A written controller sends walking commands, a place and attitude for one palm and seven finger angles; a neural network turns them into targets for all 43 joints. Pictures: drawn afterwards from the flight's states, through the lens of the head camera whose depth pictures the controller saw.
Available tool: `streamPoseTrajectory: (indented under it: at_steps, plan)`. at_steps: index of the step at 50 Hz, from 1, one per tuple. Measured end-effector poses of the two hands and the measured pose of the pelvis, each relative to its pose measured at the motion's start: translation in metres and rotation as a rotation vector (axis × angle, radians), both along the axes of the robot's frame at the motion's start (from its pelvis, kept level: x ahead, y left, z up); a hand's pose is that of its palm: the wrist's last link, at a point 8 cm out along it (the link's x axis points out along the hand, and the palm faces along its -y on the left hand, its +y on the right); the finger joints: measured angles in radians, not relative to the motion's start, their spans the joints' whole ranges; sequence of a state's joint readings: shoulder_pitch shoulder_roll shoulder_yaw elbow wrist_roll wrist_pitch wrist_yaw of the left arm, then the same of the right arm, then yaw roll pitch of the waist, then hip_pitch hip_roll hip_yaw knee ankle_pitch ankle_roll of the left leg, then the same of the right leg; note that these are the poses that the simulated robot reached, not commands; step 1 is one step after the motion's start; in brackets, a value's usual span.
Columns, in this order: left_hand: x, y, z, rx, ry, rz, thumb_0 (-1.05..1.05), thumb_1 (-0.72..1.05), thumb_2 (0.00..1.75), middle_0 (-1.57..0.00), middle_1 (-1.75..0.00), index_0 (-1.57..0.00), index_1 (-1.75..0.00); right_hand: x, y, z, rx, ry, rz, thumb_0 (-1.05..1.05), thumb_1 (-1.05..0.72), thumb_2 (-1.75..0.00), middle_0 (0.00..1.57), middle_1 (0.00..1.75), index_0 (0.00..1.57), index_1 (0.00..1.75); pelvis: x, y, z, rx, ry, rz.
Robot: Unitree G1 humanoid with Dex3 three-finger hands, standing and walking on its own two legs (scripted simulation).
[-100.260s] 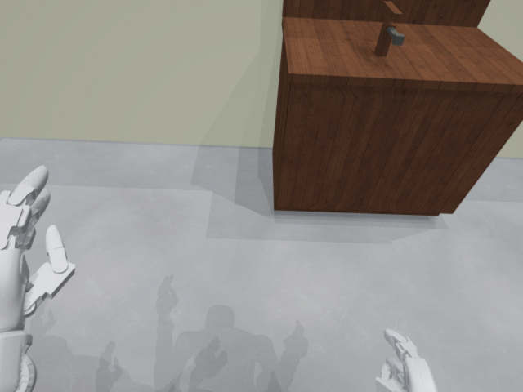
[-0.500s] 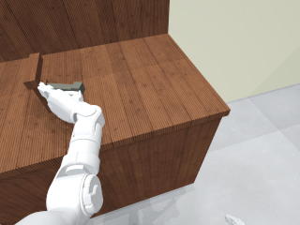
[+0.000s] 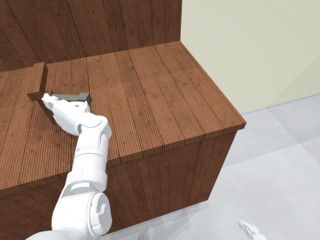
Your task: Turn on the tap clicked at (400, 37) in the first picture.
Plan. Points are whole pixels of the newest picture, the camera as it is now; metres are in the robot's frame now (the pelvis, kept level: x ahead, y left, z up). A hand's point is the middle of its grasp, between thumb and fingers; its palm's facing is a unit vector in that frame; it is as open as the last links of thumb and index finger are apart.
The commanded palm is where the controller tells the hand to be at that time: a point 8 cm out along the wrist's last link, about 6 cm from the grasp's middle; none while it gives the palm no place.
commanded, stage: lift the hand up off the lever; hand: left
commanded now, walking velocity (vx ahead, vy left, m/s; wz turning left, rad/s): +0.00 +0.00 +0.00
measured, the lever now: (84, 100) +0.45 +0.21 +0.13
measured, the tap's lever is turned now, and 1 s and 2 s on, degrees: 66 66 66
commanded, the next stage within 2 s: draw the hand back beside the body in 1.46 s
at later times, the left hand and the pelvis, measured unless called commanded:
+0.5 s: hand (85, 106) +0.42 +0.20 +0.13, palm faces +0.80 -0.59 -0.07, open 7.9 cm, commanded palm +0.37 +0.22 +0.18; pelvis +0.01 +0.01 +0.01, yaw -1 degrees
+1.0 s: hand (83, 107) +0.42 +0.20 +0.13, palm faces +0.77 -0.63 -0.06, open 7.9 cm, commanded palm +0.36 +0.21 +0.19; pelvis +0.02 +0.01 +0.01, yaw -2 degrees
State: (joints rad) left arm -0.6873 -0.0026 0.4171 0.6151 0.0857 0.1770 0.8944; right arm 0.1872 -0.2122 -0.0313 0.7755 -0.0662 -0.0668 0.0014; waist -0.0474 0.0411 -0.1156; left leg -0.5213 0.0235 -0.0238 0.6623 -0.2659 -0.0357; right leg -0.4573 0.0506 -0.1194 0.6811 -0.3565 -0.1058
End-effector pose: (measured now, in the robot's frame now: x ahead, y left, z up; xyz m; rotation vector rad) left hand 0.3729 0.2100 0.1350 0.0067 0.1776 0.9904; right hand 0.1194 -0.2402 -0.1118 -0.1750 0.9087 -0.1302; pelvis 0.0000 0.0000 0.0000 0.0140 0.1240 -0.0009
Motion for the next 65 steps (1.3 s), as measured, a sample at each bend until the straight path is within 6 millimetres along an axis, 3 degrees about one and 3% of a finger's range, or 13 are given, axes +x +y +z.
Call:
streamPoseTrajectory:
  at_steps: [35, 65]
  plan:
    - [-0.008, 0.005, 0.006, -0.052, 0.017, -0.071, 0.01, 0.91, 0.90, -0.15, -0.15, -0.16, -0.03, 0.038, 0.014, 0.016, 0.028, -0.089, 0.017, 0.01, -0.90, -0.90, 0.20, 0.30, 0.20, 0.30, 0.015, 0.008, 0.007, 0.001, -0.044, -0.026]
    - [-0.013, 0.008, 0.008, -0.070, 0.020, -0.105, 0.01, 0.91, 0.90, -0.15, -0.15, -0.18, -0.04, 0.070, 0.023, 0.019, 0.068, -0.125, 0.062, 0.01, -0.90, -0.90, 0.20, 0.30, 0.20, 0.30, 0.030, 0.007, 0.010, 0.004, -0.055, -0.031]
